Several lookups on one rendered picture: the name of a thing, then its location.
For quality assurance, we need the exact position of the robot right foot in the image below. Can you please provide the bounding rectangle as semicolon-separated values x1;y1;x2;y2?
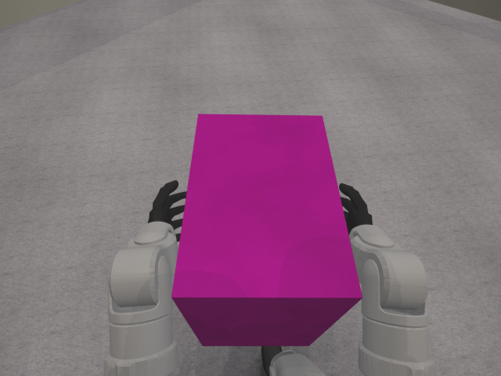
261;346;282;376

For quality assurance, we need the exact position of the left robot forearm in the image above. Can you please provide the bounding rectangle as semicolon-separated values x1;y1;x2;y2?
104;222;178;376

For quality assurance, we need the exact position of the carton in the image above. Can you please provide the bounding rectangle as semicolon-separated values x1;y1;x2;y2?
171;114;362;346

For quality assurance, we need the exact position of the right robot forearm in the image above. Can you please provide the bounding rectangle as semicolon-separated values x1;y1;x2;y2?
349;225;436;376

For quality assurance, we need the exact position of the robot right hand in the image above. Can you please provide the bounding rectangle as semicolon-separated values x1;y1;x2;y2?
339;183;373;235

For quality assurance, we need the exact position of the robot left hand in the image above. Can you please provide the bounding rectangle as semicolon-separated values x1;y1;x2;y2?
148;180;187;242

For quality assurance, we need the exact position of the right robot thigh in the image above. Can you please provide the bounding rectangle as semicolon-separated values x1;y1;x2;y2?
269;353;326;376

